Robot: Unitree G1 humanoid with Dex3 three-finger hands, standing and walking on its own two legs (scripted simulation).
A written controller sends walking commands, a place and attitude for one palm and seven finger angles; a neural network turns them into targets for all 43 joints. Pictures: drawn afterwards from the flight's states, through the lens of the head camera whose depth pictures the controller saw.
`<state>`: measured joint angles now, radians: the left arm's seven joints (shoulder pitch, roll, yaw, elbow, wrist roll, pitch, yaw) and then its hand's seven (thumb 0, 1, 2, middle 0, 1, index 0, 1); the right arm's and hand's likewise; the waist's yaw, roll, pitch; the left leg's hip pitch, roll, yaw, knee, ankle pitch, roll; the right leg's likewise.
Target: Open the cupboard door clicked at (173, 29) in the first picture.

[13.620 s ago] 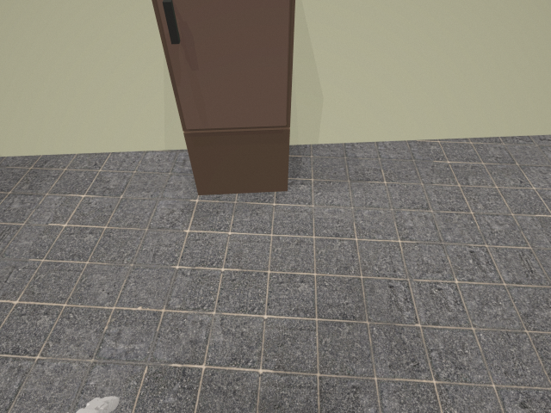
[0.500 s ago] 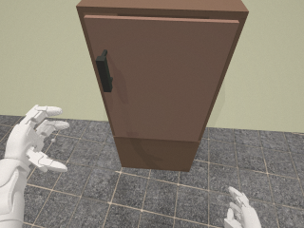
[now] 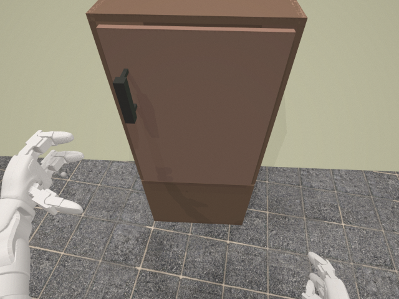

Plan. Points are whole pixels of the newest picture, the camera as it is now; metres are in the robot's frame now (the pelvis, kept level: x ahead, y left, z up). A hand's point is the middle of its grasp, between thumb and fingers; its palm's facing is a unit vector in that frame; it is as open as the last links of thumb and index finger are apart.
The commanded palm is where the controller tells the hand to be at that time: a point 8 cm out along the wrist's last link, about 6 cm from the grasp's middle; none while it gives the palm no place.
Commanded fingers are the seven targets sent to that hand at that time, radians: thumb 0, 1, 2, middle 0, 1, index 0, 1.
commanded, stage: raise the hand with hooked fingers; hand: left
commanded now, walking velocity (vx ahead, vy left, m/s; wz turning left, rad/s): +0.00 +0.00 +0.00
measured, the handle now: (128, 96) +0.55 +0.23 +0.10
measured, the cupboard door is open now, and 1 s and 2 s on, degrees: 0 0 0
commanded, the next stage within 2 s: move the hooked fingers beside the handle in 0.12 s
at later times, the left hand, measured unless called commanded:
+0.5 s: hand (70, 159) +0.33 +0.28 +0.12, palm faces +0.08 -1.00 -0.02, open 14.0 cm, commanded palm +0.30 +0.32 +0.12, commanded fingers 0.00 -0.50 0.30 -0.30 -1.20 -0.30 -1.20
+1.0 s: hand (81, 134) +0.39 +0.29 +0.12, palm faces +0.03 -1.00 +0.01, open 14.0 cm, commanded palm +0.37 +0.33 +0.11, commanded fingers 0.00 -0.50 0.30 -0.30 -1.20 -0.30 -1.20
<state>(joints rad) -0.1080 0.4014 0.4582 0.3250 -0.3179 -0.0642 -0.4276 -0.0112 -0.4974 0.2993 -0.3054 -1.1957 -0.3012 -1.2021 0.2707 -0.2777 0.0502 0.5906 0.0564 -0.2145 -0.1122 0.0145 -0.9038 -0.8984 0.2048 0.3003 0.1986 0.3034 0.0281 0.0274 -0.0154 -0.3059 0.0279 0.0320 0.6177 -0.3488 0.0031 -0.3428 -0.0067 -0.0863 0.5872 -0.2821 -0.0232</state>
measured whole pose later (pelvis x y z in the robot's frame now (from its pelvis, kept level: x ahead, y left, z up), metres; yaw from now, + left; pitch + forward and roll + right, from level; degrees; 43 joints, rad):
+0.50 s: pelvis -0.01 +0.00 +0.00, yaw +1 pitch +3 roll -1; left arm -0.32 0.45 0.44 0.54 -0.29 -0.10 -0.45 -0.01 -0.50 0.30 -0.30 -1.20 -0.30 -1.20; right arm 0.26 -0.28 0.06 0.62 0.06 -0.21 -0.13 0.01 -0.90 -0.90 0.21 0.30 0.20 0.30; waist 0.02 0.02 0.00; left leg -0.35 0.02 0.02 0.64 -0.34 0.00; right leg -0.38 -0.01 -0.10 0.60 -0.28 -0.03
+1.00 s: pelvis -0.01 +0.01 -0.01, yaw +0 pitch +8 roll -1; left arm -0.58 0.54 0.46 0.87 -0.24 -0.18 -0.48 -0.01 -0.50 0.30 -0.30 -1.20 -0.30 -1.20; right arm 0.34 -0.30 0.05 0.63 0.05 -0.14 -0.11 0.01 -0.90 -0.90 0.21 0.30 0.20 0.30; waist -0.04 0.01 -0.03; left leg -0.46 0.02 0.04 0.69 -0.36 0.02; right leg -0.49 -0.02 -0.08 0.64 -0.28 -0.01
